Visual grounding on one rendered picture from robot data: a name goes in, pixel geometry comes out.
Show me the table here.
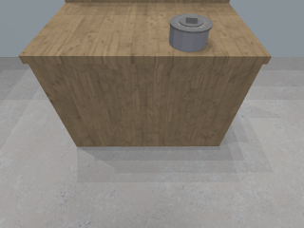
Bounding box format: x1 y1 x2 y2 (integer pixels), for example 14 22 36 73
18 0 272 147

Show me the lid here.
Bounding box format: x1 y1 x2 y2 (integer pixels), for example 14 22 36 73
169 13 213 34

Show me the pot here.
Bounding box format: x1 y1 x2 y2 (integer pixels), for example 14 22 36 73
169 26 210 52

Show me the knob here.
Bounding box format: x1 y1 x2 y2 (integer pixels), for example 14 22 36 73
185 13 198 22

